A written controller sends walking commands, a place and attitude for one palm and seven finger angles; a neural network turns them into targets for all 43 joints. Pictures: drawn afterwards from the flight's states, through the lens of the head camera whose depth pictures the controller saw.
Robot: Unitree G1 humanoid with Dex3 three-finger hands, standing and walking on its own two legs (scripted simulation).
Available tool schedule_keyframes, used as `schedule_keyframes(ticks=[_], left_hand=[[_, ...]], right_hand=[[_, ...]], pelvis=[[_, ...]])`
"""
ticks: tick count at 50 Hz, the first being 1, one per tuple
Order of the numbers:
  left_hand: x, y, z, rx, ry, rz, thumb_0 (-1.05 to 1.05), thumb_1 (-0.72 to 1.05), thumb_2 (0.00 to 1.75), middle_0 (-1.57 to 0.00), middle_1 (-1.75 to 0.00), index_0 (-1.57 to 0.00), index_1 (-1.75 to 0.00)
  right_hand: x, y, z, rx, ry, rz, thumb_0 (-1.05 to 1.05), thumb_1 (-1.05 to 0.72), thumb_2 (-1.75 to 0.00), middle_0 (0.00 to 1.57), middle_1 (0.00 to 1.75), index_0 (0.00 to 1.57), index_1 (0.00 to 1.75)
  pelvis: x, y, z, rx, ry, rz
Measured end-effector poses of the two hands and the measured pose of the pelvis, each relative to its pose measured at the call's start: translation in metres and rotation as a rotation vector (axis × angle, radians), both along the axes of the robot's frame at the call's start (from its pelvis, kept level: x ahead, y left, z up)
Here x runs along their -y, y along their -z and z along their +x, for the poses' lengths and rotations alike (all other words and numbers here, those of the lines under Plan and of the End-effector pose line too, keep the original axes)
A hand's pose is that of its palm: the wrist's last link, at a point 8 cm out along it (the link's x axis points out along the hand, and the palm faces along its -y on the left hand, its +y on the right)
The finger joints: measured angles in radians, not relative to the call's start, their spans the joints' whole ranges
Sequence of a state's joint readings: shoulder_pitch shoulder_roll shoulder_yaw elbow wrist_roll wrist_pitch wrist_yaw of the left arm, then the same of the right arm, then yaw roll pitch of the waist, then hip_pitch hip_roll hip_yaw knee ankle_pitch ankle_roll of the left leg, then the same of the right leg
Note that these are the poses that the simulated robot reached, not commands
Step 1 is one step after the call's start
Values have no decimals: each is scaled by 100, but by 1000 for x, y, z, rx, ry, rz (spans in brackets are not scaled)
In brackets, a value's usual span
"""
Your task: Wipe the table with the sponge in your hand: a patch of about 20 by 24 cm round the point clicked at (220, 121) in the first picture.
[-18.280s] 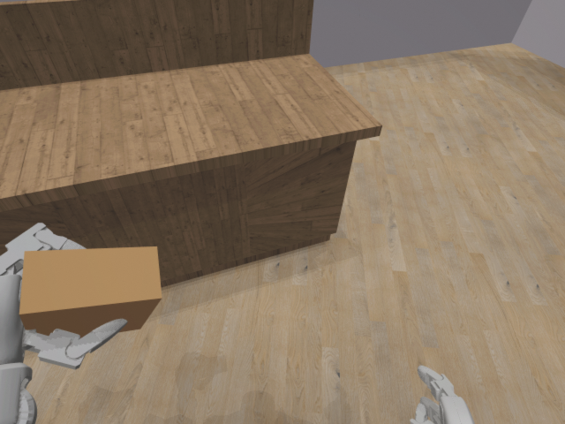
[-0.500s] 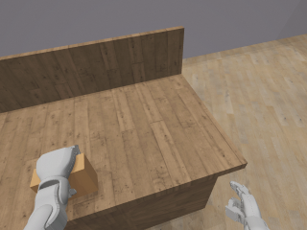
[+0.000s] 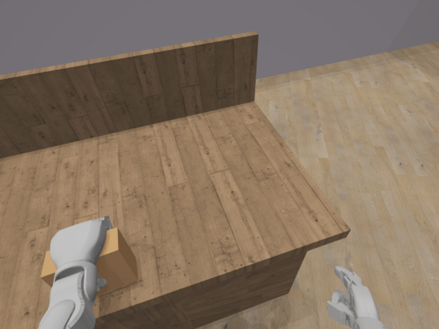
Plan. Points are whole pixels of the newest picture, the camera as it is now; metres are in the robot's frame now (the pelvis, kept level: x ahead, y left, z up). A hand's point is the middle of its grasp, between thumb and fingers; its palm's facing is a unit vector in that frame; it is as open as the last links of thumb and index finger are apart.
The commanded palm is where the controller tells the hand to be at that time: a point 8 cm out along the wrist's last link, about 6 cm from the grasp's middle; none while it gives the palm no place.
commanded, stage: lower the sponge onto the table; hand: left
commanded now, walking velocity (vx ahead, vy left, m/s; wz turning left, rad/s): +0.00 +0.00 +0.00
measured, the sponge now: (98, 270) +0.21 +0.29 -0.05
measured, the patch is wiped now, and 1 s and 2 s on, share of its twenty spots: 0.00 0.00 0.35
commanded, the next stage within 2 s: wipe forward along the first lane in 0.68 s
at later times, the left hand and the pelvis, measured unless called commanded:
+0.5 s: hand (95, 264) +0.21 +0.29 -0.02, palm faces -0.11 -0.10 -0.99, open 9.7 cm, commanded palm +0.19 +0.28 +0.04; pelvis -0.01 +0.01 +0.00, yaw +0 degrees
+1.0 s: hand (98, 257) +0.23 +0.29 -0.03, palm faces -0.15 -0.04 -0.99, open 9.7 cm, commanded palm +0.23 +0.29 +0.01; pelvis -0.02 -0.01 -0.01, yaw +1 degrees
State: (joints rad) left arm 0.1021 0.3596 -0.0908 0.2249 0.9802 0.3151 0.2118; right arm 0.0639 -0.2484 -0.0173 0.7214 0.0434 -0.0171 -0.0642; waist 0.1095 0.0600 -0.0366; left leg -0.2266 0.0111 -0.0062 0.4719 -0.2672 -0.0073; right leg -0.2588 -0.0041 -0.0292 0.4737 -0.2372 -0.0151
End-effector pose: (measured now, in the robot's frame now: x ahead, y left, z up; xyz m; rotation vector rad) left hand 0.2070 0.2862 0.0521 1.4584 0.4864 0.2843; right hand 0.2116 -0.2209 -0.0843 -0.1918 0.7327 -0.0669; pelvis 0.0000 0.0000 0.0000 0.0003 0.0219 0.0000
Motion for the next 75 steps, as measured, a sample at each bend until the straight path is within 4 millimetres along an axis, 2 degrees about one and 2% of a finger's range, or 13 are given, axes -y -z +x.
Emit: schedule_keyframes(ticks=[9, 18, 27, 42, 48, 57, 75], left_hand=[[2, 7, -3, 1, 10, -10, 0, -46, 103, -77, -137, -77, -137], [-6, 17, -7, -18, -2, 5, 0, -46, 103, -77, -137, -77, -137], [3, 20, -8, -2, 22, 2, 0, -46, 103, -77, -137, -77, -137], [3, 25, 0, -26, 4, 30, -1, -47, 104, -78, -136, -78, -136], [1, 26, 9, -41, 14, 50, 0, -49, 106, -79, -135, -79, -135], [-6, 26, 31, -63, 19, 85, 1, -51, 108, -80, -134, -80, -134], [-23, 28, 70, -75, 18, 125, 2, -56, 114, -82, -132, -81, -135]], right_hand=[[-5, -1, 0, 5, -3, 8, 2, -90, -90, 20, 30, 20, 30], [-6, 1, -4, -8, -2, -5, 2, -90, -90, 20, 30, 20, 30], [-6, 5, -14, -18, 12, 10, 2, -90, -90, 20, 30, 20, 30], [5, 16, -28, -61, 33, 3, 2, -90, -90, 20, 30, 20, 30], [14, 23, -36, -88, 43, -10, 1, -90, -90, 20, 30, 20, 30], [32, 39, -62, -148, 83, -25, 1, -90, -90, 20, 30, 20, 30], [66, 69, -137, -304, 169, -56, 1, -90, -90, 20, 30, 20, 30]], pelvis=[[-3, 1, 0, -8, 2, -1], [-5, 3, -4, -12, -3, -4], [-6, 5, -7, -22, 2, -3], [2, 7, -14, -42, -4, 1], [7, 10, -18, -58, -11, 3], [15, 15, -26, -101, -14, 5], [26, 30, -40, -188, -11, 0]])
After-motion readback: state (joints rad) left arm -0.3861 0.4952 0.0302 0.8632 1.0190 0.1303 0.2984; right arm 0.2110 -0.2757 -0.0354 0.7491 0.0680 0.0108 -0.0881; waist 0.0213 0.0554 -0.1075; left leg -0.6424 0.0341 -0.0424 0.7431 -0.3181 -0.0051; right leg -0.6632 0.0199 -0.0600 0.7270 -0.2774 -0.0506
